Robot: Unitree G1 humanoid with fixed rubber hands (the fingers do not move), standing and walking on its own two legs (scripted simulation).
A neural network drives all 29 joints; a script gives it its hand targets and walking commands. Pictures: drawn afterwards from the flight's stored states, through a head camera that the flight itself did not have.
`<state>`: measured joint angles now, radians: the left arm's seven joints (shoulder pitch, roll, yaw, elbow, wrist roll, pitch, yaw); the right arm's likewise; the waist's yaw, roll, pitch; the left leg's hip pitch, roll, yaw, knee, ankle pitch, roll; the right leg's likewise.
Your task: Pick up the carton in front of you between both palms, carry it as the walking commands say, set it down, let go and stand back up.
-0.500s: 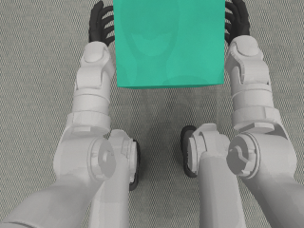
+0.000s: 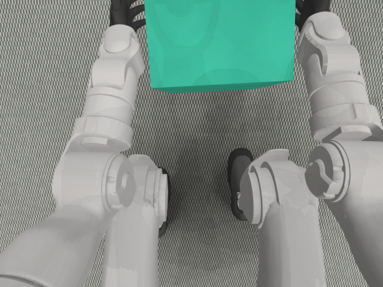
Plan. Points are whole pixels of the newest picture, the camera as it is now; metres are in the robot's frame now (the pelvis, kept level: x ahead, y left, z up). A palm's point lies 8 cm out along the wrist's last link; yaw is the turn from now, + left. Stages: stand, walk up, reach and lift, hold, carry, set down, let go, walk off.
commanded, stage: set down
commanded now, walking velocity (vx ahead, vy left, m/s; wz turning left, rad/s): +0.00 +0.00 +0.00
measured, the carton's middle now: (214, 36) +0.52 -0.06 -0.23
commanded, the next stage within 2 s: none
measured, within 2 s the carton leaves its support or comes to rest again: rests again in 0.28 s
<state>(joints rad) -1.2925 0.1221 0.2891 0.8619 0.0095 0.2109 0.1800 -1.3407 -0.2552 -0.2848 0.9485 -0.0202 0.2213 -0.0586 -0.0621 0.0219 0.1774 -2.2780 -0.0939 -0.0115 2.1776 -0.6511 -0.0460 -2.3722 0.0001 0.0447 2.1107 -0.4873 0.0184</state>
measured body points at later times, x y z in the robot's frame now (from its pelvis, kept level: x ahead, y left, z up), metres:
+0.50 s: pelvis -0.01 +0.00 -0.01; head +0.36 -0.02 +0.25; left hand +0.55 +0.09 -0.19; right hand +0.53 -0.22 -0.18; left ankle +0.09 +0.12 -0.34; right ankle +0.12 -0.13 -0.34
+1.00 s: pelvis -0.01 +0.00 -0.01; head +0.36 -0.02 +0.23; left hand +0.54 +0.13 -0.21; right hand +0.51 -0.24 -0.21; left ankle +0.09 +0.12 -0.34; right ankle +0.12 -0.13 -0.34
